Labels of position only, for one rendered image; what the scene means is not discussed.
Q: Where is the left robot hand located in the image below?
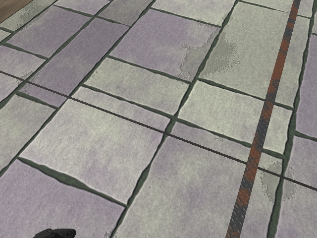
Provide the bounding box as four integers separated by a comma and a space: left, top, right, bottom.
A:
33, 228, 76, 238

